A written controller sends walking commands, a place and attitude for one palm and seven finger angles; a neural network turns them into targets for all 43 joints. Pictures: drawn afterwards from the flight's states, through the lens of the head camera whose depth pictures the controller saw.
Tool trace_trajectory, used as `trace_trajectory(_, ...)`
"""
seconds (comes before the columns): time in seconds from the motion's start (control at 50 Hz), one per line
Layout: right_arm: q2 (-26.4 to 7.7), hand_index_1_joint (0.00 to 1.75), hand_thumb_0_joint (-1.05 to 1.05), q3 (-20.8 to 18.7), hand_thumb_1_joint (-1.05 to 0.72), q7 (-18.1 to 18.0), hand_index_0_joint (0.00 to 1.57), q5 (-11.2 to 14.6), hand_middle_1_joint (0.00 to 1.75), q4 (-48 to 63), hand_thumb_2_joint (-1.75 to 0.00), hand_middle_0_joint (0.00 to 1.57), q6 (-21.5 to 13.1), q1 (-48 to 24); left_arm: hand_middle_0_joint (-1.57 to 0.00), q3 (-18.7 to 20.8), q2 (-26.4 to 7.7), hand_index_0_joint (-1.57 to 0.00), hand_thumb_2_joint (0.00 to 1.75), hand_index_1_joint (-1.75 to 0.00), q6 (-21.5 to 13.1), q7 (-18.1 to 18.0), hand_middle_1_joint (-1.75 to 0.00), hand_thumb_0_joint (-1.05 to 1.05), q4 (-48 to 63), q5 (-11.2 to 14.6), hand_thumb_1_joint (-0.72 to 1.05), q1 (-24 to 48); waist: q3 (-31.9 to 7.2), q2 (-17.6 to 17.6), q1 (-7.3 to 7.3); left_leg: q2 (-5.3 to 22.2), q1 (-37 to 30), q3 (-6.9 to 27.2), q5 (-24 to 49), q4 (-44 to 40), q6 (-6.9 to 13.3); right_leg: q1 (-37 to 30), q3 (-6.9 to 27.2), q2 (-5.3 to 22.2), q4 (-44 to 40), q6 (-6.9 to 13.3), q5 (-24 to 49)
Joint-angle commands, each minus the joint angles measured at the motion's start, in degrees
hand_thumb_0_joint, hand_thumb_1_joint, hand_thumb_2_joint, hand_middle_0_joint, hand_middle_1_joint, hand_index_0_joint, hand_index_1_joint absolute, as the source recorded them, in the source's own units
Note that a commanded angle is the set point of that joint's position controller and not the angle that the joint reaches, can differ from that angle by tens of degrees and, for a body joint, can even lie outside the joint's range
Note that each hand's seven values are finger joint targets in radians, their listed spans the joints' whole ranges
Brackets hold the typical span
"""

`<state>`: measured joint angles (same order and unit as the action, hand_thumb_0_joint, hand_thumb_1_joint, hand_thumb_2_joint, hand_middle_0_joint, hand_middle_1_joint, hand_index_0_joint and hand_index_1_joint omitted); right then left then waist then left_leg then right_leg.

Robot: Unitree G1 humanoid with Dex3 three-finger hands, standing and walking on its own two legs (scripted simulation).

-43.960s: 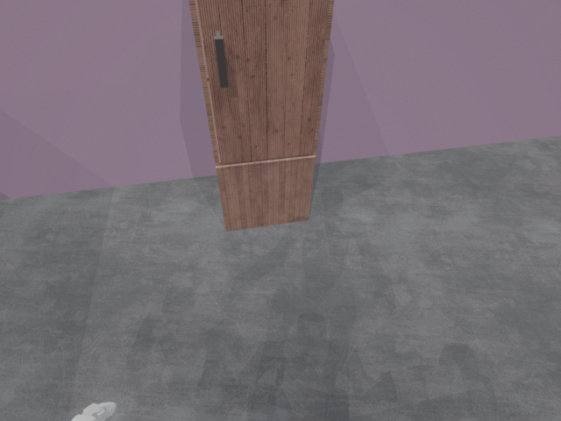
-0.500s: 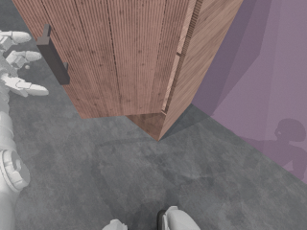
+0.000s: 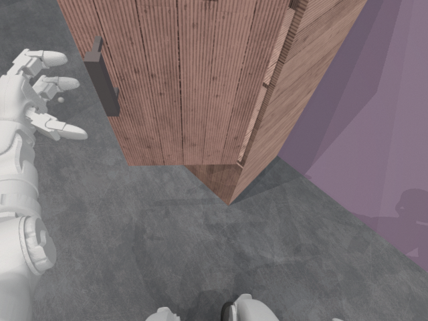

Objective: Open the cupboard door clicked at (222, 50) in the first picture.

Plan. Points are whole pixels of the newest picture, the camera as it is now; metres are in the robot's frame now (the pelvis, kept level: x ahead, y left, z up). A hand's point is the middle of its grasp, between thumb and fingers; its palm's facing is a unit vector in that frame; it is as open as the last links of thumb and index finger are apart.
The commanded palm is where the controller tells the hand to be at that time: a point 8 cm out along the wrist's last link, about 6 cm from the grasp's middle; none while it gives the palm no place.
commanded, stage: move the hooked fingers beside the handle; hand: left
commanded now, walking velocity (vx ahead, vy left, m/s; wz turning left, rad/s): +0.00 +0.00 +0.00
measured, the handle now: (106, 78) +0.54 +0.19 +0.09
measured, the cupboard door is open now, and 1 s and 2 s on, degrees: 47 47 46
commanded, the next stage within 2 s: slide the fingers in behind the handle in 0.14 s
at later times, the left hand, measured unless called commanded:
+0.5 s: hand (71, 97) +0.49 +0.23 +0.10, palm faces -0.03 -1.00 +0.00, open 14.0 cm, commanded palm +0.46 +0.28 +0.09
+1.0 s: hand (96, 99) +0.48 +0.19 +0.10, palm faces -0.01 -1.00 +0.01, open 14.0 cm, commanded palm +0.46 +0.24 +0.09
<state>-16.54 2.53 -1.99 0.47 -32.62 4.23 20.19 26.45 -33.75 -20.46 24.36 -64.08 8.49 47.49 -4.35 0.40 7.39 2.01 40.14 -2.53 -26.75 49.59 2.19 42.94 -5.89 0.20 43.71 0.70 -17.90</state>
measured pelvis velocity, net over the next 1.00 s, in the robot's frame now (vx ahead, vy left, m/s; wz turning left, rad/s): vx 0.00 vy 0.00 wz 0.00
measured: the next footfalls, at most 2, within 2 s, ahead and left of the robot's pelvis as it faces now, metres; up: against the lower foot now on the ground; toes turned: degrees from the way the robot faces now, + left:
none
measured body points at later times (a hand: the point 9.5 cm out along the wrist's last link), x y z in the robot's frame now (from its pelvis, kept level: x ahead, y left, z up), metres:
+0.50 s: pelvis -0.01 +0.00 +0.00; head +0.11 +0.02 +0.43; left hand +0.48 +0.29 +0.10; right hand -0.02 -0.27 -0.10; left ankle -0.04 +0.09 -0.70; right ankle +0.03 -0.12 -0.70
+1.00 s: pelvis +0.00 +0.00 +0.00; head +0.09 +0.01 +0.44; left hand +0.47 +0.24 +0.10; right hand +0.03 -0.27 -0.11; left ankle -0.04 +0.09 -0.70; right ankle +0.03 -0.12 -0.70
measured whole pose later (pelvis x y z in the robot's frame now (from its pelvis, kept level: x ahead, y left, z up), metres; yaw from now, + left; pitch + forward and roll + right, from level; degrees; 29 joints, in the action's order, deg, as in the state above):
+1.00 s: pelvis +0.00 +0.00 +0.00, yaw +0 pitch +16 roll -2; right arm -15.5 2.2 -0.6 0.4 -34.6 3.6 22.1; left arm 20.9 -26.7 -20.2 17.3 -64.0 8.1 48.6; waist -4.9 1.4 7.1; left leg 1.7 39.4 -2.6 -26.4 49.3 2.0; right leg 42.6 -5.7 0.4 44.3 0.9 -18.1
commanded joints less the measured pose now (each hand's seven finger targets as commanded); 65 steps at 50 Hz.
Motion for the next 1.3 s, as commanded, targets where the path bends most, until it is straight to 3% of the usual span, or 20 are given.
trace_trajectory(0.0,-10.1,0.30,0.00,-3.3,-0.90,-0.8,0.20,0.3,0.30,1.4,-0.90,0.20,-0.9,9.8,-0.30,0.7,-16.7,-0.30,0.30,-1.20,-2.5,0.0,-1.20,0.00,7.3,1.1,-0.50,25.8,-21.9,7.0,1.61,-0.4,-11.4,4.8,28.2,-5.4,-1.1,-13.6,3.8,-2.1,-1.8,0.6,18.4)
trace_trajectory(0.04,-10.7,0.30,0.00,-3.0,-0.90,-1.3,0.20,0.5,0.30,1.5,-0.90,0.20,-0.7,10.3,-0.30,1.2,-19.1,-0.30,0.30,-1.20,-0.7,0.2,-1.20,0.00,4.0,0.2,-0.50,25.7,-19.6,3.9,2.15,-0.7,-7.3,4.7,23.7,-5.9,-0.4,-14.5,4.1,-1.9,-2.0,0.5,17.3)
trace_trajectory(0.08,-10.8,0.30,0.00,-2.9,-0.90,-1.4,0.20,0.3,0.30,1.9,-0.90,0.20,-1.0,10.7,-0.30,0.8,-19.5,-0.30,0.30,-1.20,0.1,0.5,-1.20,0.00,3.2,-0.6,-0.50,25.9,-20.1,5.2,2.07,-1.0,-6.2,4.4,21.8,-6.1,-0.3,-14.4,4.3,-1.7,-1.9,0.5,16.2)
trace_trajectory(0.12,-10.7,0.30,0.00,-3.0,-0.90,-1.4,0.20,0.1,0.30,2.3,-0.90,0.20,-1.2,11.2,-0.30,0.5,-18.8,-0.30,0.30,-1.20,-1.2,0.8,-1.20,0.00,6.5,0.0,-0.50,26.9,-23.5,7.7,1.77,-0.9,-9.1,4.8,25.1,-5.6,-0.7,-14.0,4.1,-1.9,-1.2,1.0,17.1)
trace_trajectory(0.22,-11.1,0.30,0.00,-3.5,-0.90,-1.1,0.20,-0.2,0.30,1.9,-0.90,0.20,-1.3,12.3,-0.30,4.2,-22.0,-0.30,0.30,-1.20,-4.4,1.4,-1.20,0.00,10.5,2.1,-0.50,28.5,-30.2,7.3,1.29,-0.5,-11.7,5.1,28.4,-4.5,-1.0,-16.3,4.4,-2.5,-0.6,1.0,19.6)
trace_trajectory(0.32,-10.7,0.30,0.00,-3.3,-0.90,-1.0,0.20,0.1,0.30,1.7,-0.90,0.20,-0.8,12.3,-0.30,0.3,-17.8,-0.30,0.30,-1.20,-1.4,1.5,-1.20,0.00,6.5,0.7,-0.50,26.0,-22.9,8.4,1.66,-0.6,-9.2,4.9,24.8,-5.8,-0.6,-13.0,3.8,-2.3,-1.6,0.9,15.9)
trace_trajectory(0.38,-10.7,0.30,0.00,-3.6,-0.90,-0.8,0.20,-0.1,0.30,1.9,-0.90,0.20,-0.7,12.9,-0.30,1.9,-19.5,-0.30,0.30,-1.20,-1.3,0.1,-1.20,0.00,10.0,0.3,-0.50,25.7,-26.1,10.0,0.80,-0.4,-11.7,5.0,27.6,-5.8,-1.0,-13.5,3.7,-2.3,-1.6,0.9,17.0)
trace_trajectory(0.48,-10.4,0.30,0.00,-3.9,-0.90,-0.2,0.20,-0.3,0.30,1.7,-0.90,0.20,-1.0,12.8,-0.30,0.7,-15.5,-0.30,0.30,-1.20,-3.0,-1.9,-1.20,0.00,12.5,1.5,-0.50,26.8,-26.0,8.5,1.28,0.1,-14.2,5.7,29.9,-5.6,-1.6,-12.1,3.1,-2.8,-1.6,0.9,16.9)
trace_trajectory(0.54,-10.2,0.30,0.00,-4.1,-0.90,0.0,0.20,-0.3,0.30,1.7,-0.90,0.20,-1.0,12.8,-0.30,0.4,-14.8,-0.30,0.30,-1.20,-2.9,-2.8,-1.20,0.00,12.7,0.9,-0.50,25.5,-26.4,10.5,0.59,0.1,-15.4,5.9,32.7,-5.6,-2.1,-11.6,3.1,-2.6,-1.3,0.9,17.4)
trace_trajectory(0.58,-9.9,0.30,0.00,-4.2,-0.90,0.2,0.20,-0.3,0.30,1.4,-0.90,0.20,-1.1,12.7,-0.30,-1.2,-12.1,-0.30,0.30,-1.20,-2.5,-3.6,-1.20,0.00,12.4,0.6,-0.50,25.1,-25.1,9.4,0.94,0.2,-15.6,5.7,33.0,-5.4,-2.0,-10.9,2.9,-2.6,-1.5,0.7,17.4)
trace_trajectory(0.72,-9.5,0.30,0.00,-4.1,-0.90,0.4,0.20,-0.3,0.30,2.3,-0.90,0.20,-1.2,12.0,-0.30,-0.8,-11.4,-0.30,0.30,-1.20,-3.0,-5.8,-1.20,0.00,13.6,0.5,-0.50,25.0,-25.1,5.8,0.56,-0.3,-12.6,5.0,31.2,-5.8,-1.3,-15.0,3.4,-2.4,-0.9,0.9,20.0)
trace_trajectory(0.84,-8.7,0.30,0.00,-4.4,-0.90,0.9,0.20,-0.3,0.30,1.5,-0.90,0.20,-1.7,11.3,-0.30,-4.2,-6.4,-0.30,0.30,-1.20,-4.2,-6.6,-1.20,0.00,16.2,0.4,-0.50,25.2,-27.3,9.1,0.86,0.1,-17.7,5.3,36.7,-4.8,-2.2,-12.7,3.3,-2.4,-0.9,0.6,21.2)
trace_trajectory(0.92,-9.0,0.30,0.00,-4.2,-0.90,0.7,0.20,-0.2,0.30,0.8,-0.90,0.20,-1.8,11.2,-0.30,-4.1,-5.6,-0.30,0.30,-1.20,-3.0,-7.5,-1.20,0.00,11.0,0.7,-0.50,25.4,-21.9,3.1,1.68,-0.4,-12.1,5.0,29.1,-5.9,-1.2,-13.6,3.2,-2.3,-1.6,0.6,18.8)
trace_trajectory(1.0,-8.8,0.30,0.00,-3.8,-0.90,0.3,0.20,-0.1,0.30,0.9,-0.90,0.20,-2.2,10.7,-0.30,-3.8,-7.7,-0.30,0.30,-1.20,-2.6,-9.1,-1.20,0.00,9.3,-1.3,-0.50,29.2,-20.3,3.3,2.09,-1.4,-7.2,4.0,20.8,-6.5,-0.5,-14.7,4.2,-1.8,-1.8,0.4,16.2)
trace_trajectory(1.08,-8.4,0.30,0.00,-3.8,-0.90,0.5,0.20,-0.6,0.30,0.9,-0.90,0.20,-3.3,10.9,-0.30,-4.3,-7.8,-0.30,0.30,-1.20,-6.1,-10.2,-1.20,0.00,14.6,-2.1,-0.50,33.0,-28.0,9.2,1.38,-1.4,-12.7,4.9,25.1,-5.4,-1.3,-14.7,4.5,-1.8,-0.4,0.7,17.5)
trace_trajectory(1.12,-8.4,0.30,0.00,-4.2,-0.90,0.8,0.20,-0.8,0.30,0.9,-0.90,0.20,-3.7,11.3,-0.30,-4.4,-6.0,-0.30,0.30,-1.20,-7.0,-10.2,-1.20,0.00,15.8,-1.1,-0.50,30.8,-31.9,8.2,1.25,-1.1,-15.7,5.2,30.4,-4.5,-1.5,-15.2,4.2,-2.1,0.0,0.8,20.3)
trace_trajectory(1.14,-8.7,0.30,0.00,-4.3,-0.90,0.8,0.20,-0.7,0.30,0.5,-0.90,0.20,-3.6,11.6,-0.30,-3.0,-7.0,-0.30,0.30,-1.20,-6.6,-10.2,-1.20,0.00,13.2,-0.7,-0.50,28.2,-31.6,5.8,0.85,-0.9,-14.3,5.0,30.0,-4.5,-1.5,-16.1,4.3,-2.1,-0.2,0.5,20.9)
trace_trajectory(1.2,-8.8,0.30,0.00,-3.9,-0.90,0.8,0.20,-0.2,0.30,0.2,-0.90,0.20,-3.0,11.4,-0.30,-4.7,-5.2,-0.30,0.30,-1.20,-3.5,-9.8,-1.20,0.00,6.7,-1.0,-0.50,27.3,-23.0,1.6,1.83,-1.5,-6.2,3.7,21.9,-6.1,-0.6,-17.4,4.4,-1.9,-1.3,0.3,18.8)
trace_trajectory(1.24,-8.9,0.30,0.00,-3.8,-0.90,0.7,0.20,-0.1,0.30,0.4,-0.90,0.20,-3.0,11.4,-0.30,-5.2,-5.1,-0.30,0.30,-1.20,-2.3,-10.4,-1.20,0.00,5.4,-1.9,-0.50,28.0,-20.3,2.8,1.97,-1.7,-5.0,3.5,19.4,-6.6,-0.4,-15.7,4.4,-1.7,-1.7,0.4,16.6)
trace_trajectory(1.28,-8.8,0.30,0.00,-4.0,-0.90,0.7,0.20,-0.4,0.30,0.8,-0.90,0.20,-3.0,11.9,-0.30,-4.5,-6.4,-0.30,0.30,-1.20,-2.7,-11.4,-1.20,0.00,8.7,-2.5,-0.50,30.1,-23.2,3.8,1.85,-1.8,-6.0,3.4,19.9,-6.5,-0.2,-16.7,5.0,-1.6,-1.8,0.3,17.1)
